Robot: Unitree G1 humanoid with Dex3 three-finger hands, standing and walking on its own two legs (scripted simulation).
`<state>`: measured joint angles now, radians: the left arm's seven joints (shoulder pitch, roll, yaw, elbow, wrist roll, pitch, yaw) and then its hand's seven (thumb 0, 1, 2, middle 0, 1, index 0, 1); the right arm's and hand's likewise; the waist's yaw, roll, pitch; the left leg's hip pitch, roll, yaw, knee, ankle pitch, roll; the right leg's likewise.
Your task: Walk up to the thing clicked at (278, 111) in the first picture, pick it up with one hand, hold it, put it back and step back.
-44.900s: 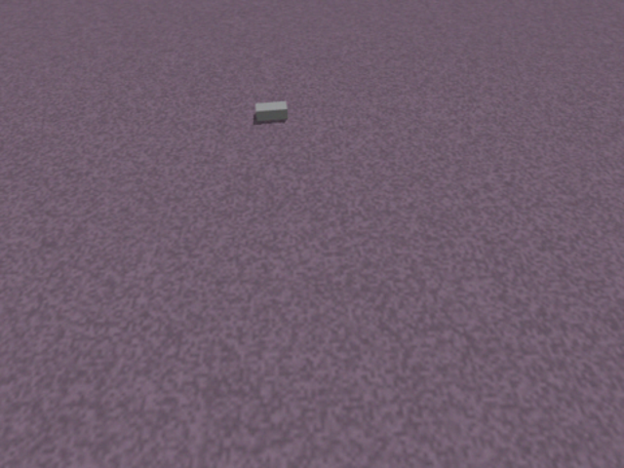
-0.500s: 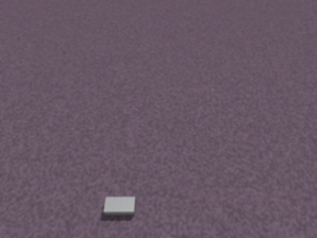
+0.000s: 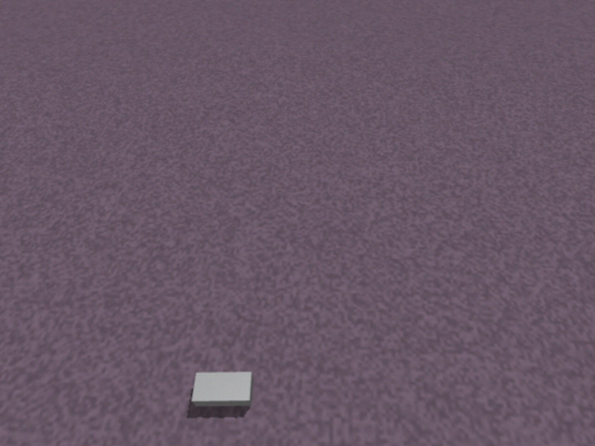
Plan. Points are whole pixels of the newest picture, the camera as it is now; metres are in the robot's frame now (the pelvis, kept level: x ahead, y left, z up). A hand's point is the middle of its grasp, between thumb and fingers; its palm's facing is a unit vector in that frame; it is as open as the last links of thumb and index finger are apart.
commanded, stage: step back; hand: left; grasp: from above
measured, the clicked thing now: (223, 389) +0.40 +0.25 -0.75
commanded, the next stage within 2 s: none
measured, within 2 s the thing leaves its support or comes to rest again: neither
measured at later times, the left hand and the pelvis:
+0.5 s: hand out of the picture +0.05 +0.30 -0.18, palm faces -0.06 -0.93 -0.37, open 7.4 cm; pelvis -0.09 +0.03 -0.02, yaw -2 degrees
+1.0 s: hand out of the picture -0.09 +0.27 -0.16, palm faces -0.02 -0.91 -0.41, open 7.4 cm; pelvis -0.22 +0.01 -0.02, yaw -1 degrees
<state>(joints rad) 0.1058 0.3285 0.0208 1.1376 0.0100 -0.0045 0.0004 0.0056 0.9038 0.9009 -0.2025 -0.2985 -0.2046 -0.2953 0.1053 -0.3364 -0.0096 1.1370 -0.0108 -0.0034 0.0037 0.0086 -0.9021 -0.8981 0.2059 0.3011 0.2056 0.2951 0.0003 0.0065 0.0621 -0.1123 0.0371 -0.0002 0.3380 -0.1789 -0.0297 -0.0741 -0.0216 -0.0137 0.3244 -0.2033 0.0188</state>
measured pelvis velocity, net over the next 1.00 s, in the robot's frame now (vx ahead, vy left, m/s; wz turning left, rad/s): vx -0.22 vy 0.01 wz -0.01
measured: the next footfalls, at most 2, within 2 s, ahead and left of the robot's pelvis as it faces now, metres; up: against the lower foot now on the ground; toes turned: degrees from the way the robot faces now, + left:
right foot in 0.70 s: -0.13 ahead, -0.11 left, +0.00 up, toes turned -3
left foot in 1.04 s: -0.21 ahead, +0.13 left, +0.00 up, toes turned -3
